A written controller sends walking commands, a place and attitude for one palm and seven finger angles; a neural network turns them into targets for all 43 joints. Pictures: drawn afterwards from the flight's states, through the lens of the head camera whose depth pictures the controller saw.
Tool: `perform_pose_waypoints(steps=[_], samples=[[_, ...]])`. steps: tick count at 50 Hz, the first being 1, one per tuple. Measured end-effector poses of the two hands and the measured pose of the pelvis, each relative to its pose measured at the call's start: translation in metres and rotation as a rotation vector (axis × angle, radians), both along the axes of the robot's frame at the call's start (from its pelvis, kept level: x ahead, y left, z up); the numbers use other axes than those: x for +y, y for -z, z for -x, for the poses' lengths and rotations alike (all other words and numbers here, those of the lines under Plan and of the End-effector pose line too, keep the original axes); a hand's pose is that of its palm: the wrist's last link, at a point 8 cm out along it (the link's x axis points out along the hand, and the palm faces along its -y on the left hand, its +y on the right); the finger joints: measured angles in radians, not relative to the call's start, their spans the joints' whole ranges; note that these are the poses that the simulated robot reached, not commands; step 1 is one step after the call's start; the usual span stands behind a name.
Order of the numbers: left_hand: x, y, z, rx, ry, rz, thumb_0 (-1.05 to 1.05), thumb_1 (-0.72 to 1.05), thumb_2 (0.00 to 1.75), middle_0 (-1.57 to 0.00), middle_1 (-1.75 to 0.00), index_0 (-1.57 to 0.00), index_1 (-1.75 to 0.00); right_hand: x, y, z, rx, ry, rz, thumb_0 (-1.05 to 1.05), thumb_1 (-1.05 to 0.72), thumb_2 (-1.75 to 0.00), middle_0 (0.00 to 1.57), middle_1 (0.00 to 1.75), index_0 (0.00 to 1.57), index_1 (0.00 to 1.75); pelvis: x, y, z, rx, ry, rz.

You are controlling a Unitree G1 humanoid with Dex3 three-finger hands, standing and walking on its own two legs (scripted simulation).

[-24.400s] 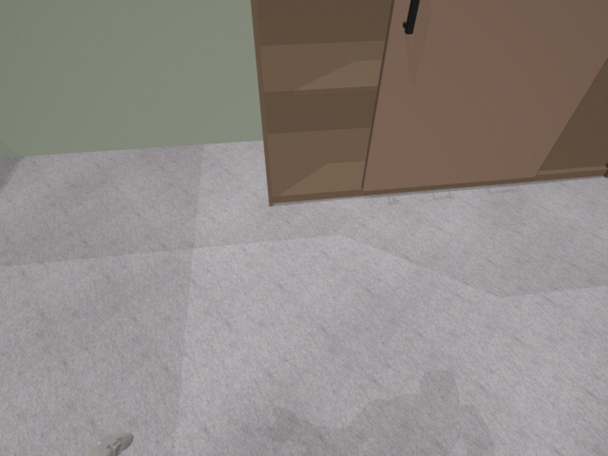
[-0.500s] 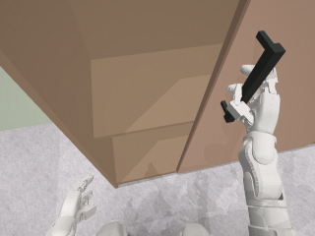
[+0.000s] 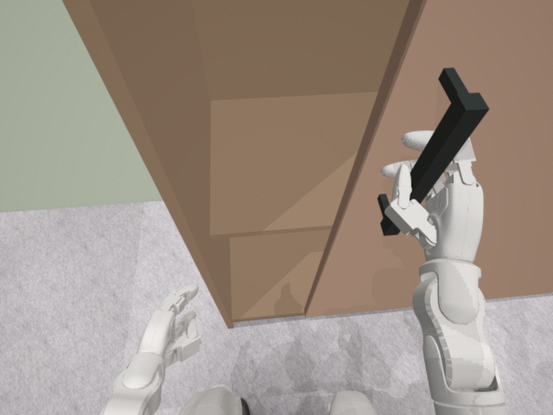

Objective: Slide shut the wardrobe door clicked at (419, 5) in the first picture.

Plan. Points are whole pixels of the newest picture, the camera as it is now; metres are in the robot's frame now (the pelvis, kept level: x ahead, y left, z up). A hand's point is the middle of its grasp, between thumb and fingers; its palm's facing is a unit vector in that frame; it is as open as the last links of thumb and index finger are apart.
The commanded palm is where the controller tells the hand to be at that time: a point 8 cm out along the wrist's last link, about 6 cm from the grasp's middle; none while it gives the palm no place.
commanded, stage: step sideways, sliding the door along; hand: right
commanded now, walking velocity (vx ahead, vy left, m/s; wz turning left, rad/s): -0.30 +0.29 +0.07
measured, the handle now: (414, 167) +0.37 -0.17 +0.15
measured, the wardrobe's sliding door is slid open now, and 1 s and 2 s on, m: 0.24 0.02 0.00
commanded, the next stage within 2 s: stop walking and hold the door there in 1.52 s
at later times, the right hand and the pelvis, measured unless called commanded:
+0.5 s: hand (299, 212) +0.31 -0.03 +0.15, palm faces +0.16 +0.99 -0.05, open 6.0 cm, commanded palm +0.28 -0.02 +0.15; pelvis -0.06 +0.09 +0.01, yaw +3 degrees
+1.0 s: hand (194, 220) +0.30 +0.08 +0.15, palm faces +0.17 +0.98 -0.04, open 6.0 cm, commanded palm +0.28 +0.10 +0.16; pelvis -0.07 +0.22 +0.02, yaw -1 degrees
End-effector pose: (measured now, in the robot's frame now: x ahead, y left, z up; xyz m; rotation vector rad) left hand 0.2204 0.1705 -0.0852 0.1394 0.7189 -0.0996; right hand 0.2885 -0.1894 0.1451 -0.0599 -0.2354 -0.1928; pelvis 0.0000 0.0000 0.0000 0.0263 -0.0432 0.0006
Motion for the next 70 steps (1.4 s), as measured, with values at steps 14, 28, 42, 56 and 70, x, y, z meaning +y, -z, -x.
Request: perform_pose_waypoints(steps=[14,28,42,56,70], samples=[[0.068,-0.015,0.075,0.114,-0.116,-0.083,0.02,0.9,0.9,-0.2,-0.3,-0.2,-0.3,0.055,-0.003,0.002,0.041,-0.141,-0.005,0.03,-0.78,-0.81,0.41,1.4,0.25,1.39,0.031,-0.019,0.033,0.033,-0.045,-0.024],[0.153,0.001,0.12,0.135,-0.198,-0.095,0.02,0.91,0.9,-0.2,-0.3,-0.2,-0.3,0.118,-0.004,0.008,0.059,-0.051,-0.012,0.03,-0.79,-0.84,0.36,1.4,0.22,1.39,0.105,-0.008,0.062,0.009,-0.041,0.026],[0.229,0.018,0.127,0.17,-0.142,-0.053,0.02,0.91,0.9,-0.2,-0.3,-0.2,-0.3,0.183,-0.008,0.013,0.104,0.036,-0.004,0.02,-0.79,-0.85,0.36,1.4,0.2,1.37,0.194,-0.001,0.07,-0.015,0.004,0.013],[0.283,-0.02,0.103,0.134,-0.034,-0.085,0.02,0.9,0.9,-0.2,-0.3,-0.2,-0.3,0.245,-0.007,0.016,0.103,-0.016,-0.016,0.02,-0.8,-0.85,0.33,1.4,0.21,1.39,0.26,-0.026,0.066,-0.005,0.002,-0.036],[0.399,0.011,0.061,0.086,-0.086,-0.087,0.01,0.9,0.9,-0.2,-0.3,-0.2,-0.3,0.261,-0.006,0.016,0.065,0.293,0.0,0.01,-0.75,-0.86,0.43,1.4,0.1,1.39,0.358,0.003,0.042,-0.007,0.018,0.001]])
